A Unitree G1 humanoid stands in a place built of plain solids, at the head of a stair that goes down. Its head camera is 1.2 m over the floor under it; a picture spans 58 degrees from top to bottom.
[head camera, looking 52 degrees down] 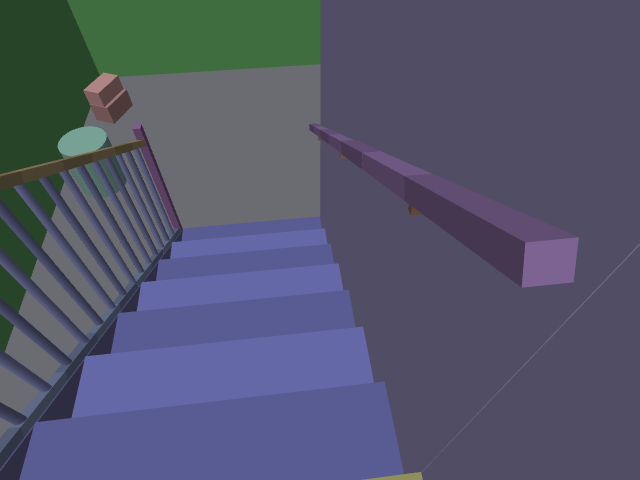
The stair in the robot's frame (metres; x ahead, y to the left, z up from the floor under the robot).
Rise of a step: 0.21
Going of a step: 0.31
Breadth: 1.11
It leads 7 degrees to the left of straight ahead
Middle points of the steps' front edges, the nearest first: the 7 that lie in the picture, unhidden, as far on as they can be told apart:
0.45 0.34 -0.21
0.75 0.37 -0.43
1.06 0.41 -0.64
1.37 0.45 -0.85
1.67 0.48 -1.06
1.98 0.52 -1.28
2.28 0.55 -1.49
